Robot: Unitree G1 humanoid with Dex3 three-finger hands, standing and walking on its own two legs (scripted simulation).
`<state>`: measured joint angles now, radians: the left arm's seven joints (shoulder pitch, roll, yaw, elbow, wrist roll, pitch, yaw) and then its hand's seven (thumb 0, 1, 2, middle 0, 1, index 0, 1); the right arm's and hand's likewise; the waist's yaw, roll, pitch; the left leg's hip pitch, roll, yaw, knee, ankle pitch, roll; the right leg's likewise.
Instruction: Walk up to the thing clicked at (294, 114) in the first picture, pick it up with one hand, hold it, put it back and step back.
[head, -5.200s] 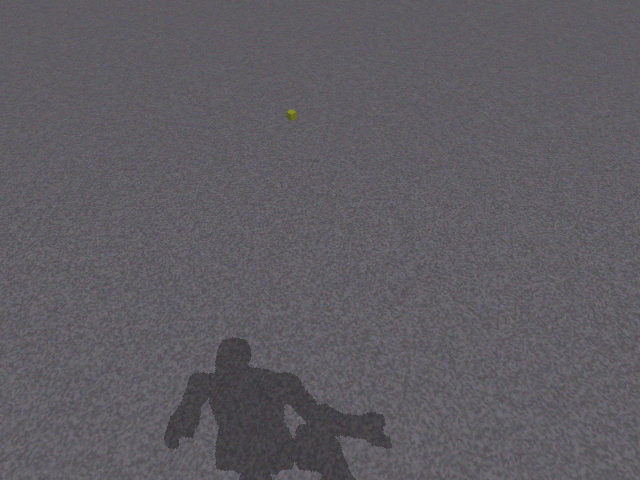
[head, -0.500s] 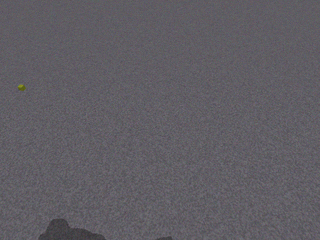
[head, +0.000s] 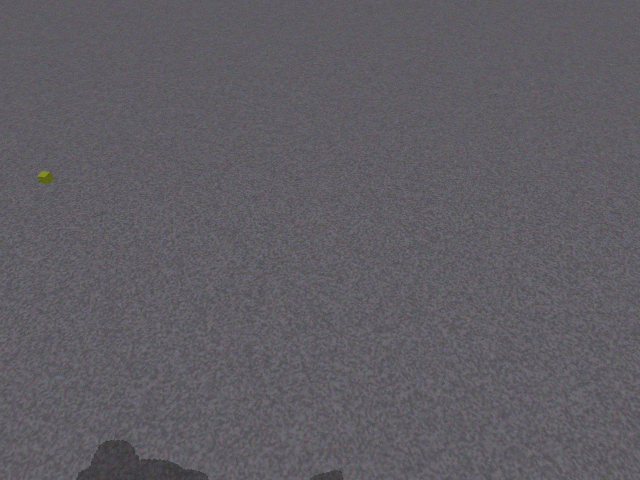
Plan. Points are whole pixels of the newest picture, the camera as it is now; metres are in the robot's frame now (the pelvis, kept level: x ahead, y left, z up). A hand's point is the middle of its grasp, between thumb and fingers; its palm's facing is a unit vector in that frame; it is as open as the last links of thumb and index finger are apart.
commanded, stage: stand
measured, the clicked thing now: (45, 177) +1.52 +1.35 -0.76
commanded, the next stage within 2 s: walk up in 0.42 s
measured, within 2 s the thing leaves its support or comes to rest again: neither
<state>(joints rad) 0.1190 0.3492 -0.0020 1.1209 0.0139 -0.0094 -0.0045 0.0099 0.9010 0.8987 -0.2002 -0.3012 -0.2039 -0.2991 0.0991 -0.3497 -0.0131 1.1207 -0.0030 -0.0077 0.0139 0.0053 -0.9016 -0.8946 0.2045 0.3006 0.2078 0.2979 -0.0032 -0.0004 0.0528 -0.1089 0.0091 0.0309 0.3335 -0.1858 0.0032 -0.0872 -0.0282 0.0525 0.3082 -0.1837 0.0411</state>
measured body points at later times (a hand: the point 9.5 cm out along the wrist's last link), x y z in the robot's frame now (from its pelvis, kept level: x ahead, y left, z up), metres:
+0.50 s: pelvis +0.00 +0.00 +0.00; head +0.01 +0.00 +0.45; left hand +0.07 +0.30 -0.13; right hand +0.07 -0.31 -0.13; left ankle +0.00 +0.11 -0.75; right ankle -0.01 -0.14 -0.73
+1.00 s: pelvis +0.15 -0.07 -0.01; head +0.15 -0.09 +0.44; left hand +0.18 +0.25 -0.11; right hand +0.20 -0.40 -0.13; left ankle +0.25 +0.08 -0.70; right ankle +0.11 -0.18 -0.75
